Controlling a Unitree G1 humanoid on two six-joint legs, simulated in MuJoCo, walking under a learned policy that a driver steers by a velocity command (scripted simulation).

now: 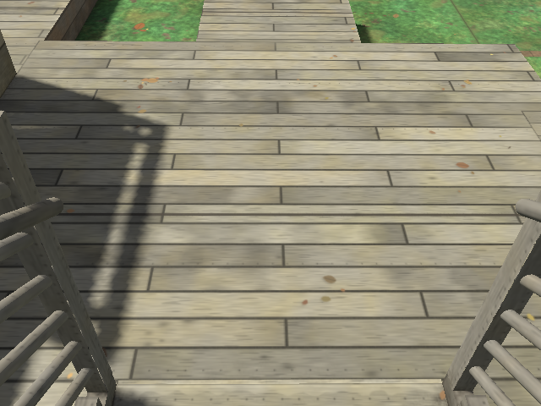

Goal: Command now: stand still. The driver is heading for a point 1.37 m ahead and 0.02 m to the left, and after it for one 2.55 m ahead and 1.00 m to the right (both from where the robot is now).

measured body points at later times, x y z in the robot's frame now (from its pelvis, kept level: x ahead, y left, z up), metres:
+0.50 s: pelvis +0.03 +0.02 +0.01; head +0.03 +0.03 +0.46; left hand +0.03 +0.25 -0.15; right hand +0.04 -0.21 -0.14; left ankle +0.01 +0.12 -0.73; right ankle +0.03 -0.09 -0.73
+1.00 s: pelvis +0.14 +0.03 -0.03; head +0.13 +0.05 +0.42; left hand -0.01 +0.27 -0.17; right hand +0.25 -0.24 -0.15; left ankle +0.22 +0.16 -0.72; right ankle +0.03 -0.09 -0.73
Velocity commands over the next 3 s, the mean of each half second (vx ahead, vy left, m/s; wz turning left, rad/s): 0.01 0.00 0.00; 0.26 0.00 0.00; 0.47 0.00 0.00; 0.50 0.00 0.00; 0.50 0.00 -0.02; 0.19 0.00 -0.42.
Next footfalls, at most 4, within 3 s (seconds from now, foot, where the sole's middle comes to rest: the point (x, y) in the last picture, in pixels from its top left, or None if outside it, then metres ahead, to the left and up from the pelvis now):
1.18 left None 0.31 0.18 -0.95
1.70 right None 0.57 0.04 -1.13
2.18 left None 0.82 0.25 -1.31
2.64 right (261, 344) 1.19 0.08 -1.49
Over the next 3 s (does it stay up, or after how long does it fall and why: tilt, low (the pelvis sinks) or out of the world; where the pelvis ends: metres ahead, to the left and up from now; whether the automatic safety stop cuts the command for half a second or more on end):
stays up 1.15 0.15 -0.72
